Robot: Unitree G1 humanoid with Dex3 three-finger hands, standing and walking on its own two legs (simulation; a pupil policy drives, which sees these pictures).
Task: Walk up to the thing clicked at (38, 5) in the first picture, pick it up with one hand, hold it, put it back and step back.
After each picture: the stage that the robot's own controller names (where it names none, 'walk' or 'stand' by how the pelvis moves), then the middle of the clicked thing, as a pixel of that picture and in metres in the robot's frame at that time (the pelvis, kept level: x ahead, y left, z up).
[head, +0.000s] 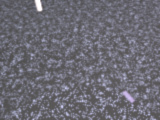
stand; (37, 2) +2.20 +0.66 -0.65
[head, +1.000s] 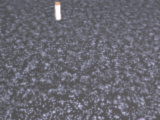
walk; (57, 11) +2.12 +0.30 -0.64
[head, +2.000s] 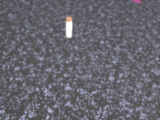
walk; (68, 27) +1.51 +0.11 -0.65
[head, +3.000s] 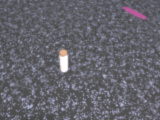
walk; (63, 61) +1.00 +0.16 -0.65
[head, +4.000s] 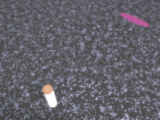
walk; (50, 96) +0.61 +0.26 -0.62
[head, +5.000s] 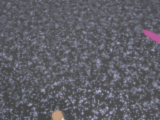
stand; out of the picture +0.42 +0.19 -0.63
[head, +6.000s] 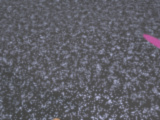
stand; out of the picture +0.39 +0.19 -0.66
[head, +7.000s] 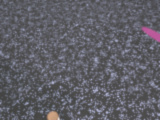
stand; out of the picture +0.40 +0.21 -0.65
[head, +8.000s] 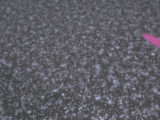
stand; out of the picture +0.38 +0.20 -0.66
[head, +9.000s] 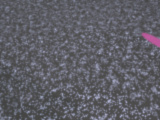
stand; out of the picture +0.37 +0.20 -0.66
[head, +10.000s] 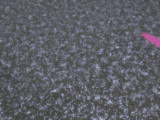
go down; out of the picture +0.37 +0.20 -0.66
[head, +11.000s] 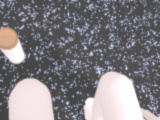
go down; (12, 48) +0.46 +0.23 -0.26
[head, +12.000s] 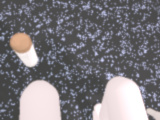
approach; (26, 52) +0.46 +0.22 -0.26
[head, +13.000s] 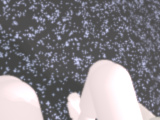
close in; out of the picture +0.44 +0.27 -0.16
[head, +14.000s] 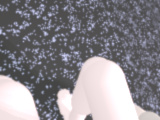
close; out of the picture +0.44 +0.28 -0.16
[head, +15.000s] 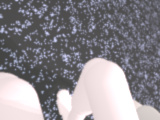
lift; out of the picture +0.41 +0.27 -0.17
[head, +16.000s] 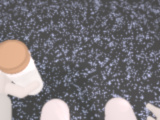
lift; (24, 74) +0.34 +0.19 +0.02
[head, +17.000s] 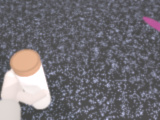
hold; (34, 84) +0.32 +0.17 +0.04
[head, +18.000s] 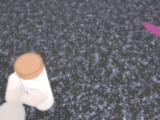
hold; (38, 86) +0.31 +0.16 +0.04
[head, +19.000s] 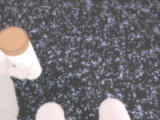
crouch; (24, 58) +0.41 +0.19 -0.03
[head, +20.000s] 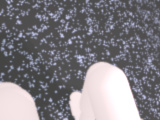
lower; out of the picture +0.47 +0.26 -0.13
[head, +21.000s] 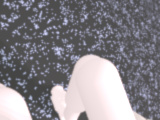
lower; out of the picture +0.46 +0.29 -0.17
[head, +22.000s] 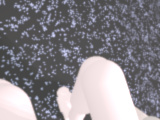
lower; out of the picture +0.45 +0.29 -0.16
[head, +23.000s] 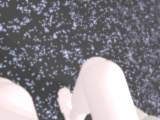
lower; out of the picture +0.44 +0.28 -0.16
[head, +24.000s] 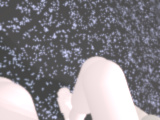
rest; out of the picture +0.44 +0.28 -0.16
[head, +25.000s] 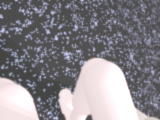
open; out of the picture +0.44 +0.26 -0.17
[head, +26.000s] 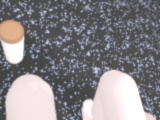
stand; (13, 45) +0.45 +0.23 -0.20
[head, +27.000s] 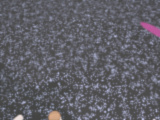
stand; out of the picture +0.39 +0.17 -0.57
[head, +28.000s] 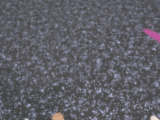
stand; out of the picture +0.41 +0.17 -0.60
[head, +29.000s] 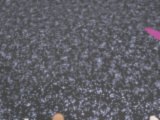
stand; out of the picture +0.39 +0.17 -0.60
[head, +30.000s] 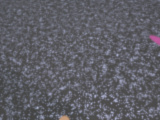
stand; out of the picture +0.42 +0.17 -0.65
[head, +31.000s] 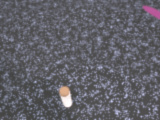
walk; (66, 97) +0.51 +0.16 -0.64
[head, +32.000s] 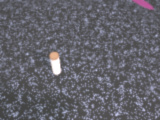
walk; (55, 63) +0.80 +0.20 -0.63
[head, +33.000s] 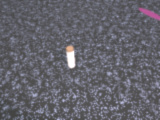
stand; (70, 57) +1.09 +0.19 -0.64
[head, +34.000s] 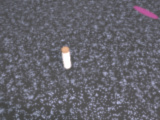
stand; (66, 58) +1.06 +0.20 -0.66
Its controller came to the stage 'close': yes
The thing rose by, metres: 0.68
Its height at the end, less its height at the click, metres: +0.00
